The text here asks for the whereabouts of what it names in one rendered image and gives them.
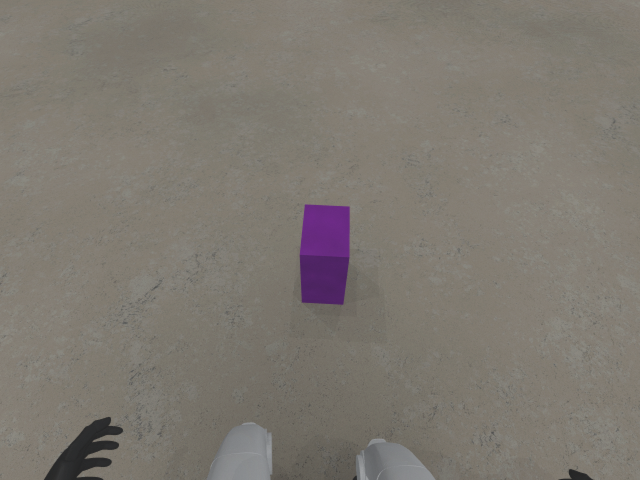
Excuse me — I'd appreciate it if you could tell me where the robot left hand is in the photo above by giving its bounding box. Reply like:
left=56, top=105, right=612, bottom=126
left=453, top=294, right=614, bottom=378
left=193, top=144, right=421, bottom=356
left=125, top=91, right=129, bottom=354
left=44, top=417, right=123, bottom=480

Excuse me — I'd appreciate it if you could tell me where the robot thigh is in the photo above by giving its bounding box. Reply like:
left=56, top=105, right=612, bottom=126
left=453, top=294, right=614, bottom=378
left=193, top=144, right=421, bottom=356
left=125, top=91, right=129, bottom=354
left=207, top=424, right=272, bottom=480
left=356, top=442, right=435, bottom=480

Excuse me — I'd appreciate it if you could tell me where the robot right thigh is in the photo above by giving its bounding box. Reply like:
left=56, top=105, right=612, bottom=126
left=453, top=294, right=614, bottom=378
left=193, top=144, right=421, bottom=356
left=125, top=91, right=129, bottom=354
left=356, top=442, right=435, bottom=480

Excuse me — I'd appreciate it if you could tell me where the carton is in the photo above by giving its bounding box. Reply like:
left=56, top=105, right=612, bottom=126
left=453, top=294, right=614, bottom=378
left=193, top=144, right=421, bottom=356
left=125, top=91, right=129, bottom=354
left=300, top=204, right=350, bottom=305

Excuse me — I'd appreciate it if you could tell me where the robot left thigh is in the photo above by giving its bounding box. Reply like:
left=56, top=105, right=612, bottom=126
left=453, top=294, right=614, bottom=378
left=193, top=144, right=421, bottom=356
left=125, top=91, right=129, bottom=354
left=207, top=424, right=272, bottom=480

